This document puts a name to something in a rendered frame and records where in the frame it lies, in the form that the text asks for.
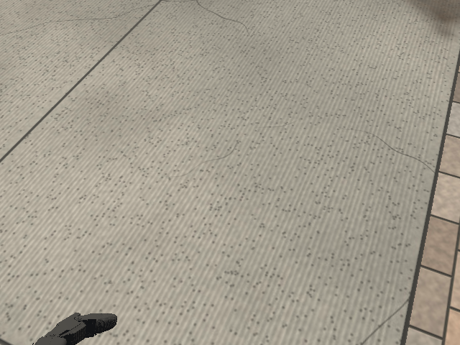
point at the left robot hand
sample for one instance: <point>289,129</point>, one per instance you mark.
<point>75,328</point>

